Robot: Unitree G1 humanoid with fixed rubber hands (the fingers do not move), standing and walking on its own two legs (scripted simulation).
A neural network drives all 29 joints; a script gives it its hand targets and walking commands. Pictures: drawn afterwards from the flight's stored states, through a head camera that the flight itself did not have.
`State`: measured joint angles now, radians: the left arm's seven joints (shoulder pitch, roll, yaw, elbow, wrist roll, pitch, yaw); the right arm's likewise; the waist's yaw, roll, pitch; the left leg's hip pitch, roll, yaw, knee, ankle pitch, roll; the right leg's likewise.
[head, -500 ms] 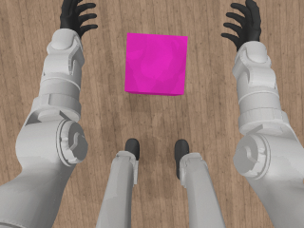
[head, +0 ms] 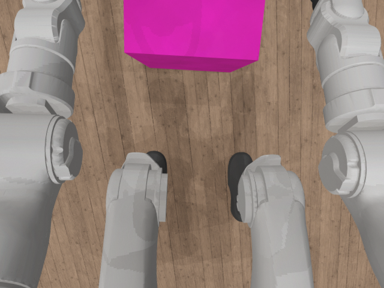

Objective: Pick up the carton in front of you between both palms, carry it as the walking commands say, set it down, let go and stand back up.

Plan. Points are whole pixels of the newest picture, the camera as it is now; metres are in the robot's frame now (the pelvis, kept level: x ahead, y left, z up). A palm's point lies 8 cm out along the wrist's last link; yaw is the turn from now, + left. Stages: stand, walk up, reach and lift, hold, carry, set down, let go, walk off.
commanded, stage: reach and lift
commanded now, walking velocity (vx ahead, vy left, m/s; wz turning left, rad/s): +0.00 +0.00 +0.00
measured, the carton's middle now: (193, 12) +0.57 +0.03 -0.29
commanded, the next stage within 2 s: none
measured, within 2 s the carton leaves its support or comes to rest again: leaves its support in 1.10 s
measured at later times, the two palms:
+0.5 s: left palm out of the picture +0.57 +0.21 -0.22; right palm (295, 7) +0.56 -0.14 -0.22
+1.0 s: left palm out of the picture +0.57 +0.18 -0.22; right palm (285, 7) +0.56 -0.13 -0.22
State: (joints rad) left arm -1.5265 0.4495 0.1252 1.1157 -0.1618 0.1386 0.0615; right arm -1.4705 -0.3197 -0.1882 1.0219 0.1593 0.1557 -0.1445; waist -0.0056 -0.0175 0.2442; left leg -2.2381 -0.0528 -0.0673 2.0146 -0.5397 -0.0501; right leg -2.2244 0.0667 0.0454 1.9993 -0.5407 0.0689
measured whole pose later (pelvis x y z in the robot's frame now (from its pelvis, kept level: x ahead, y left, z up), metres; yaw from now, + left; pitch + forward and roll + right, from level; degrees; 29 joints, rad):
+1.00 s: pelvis +0.00 +0.00 -0.05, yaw -1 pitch +35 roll -2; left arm -1.58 0.36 0.19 1.09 -0.05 0.19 0.01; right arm -1.52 -0.22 -0.32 1.00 0.03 0.19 -0.10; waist 0.02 -0.03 0.45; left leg -2.24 -0.02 -0.05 2.25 -0.61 -0.02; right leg -2.22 0.07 0.04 2.22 -0.60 0.08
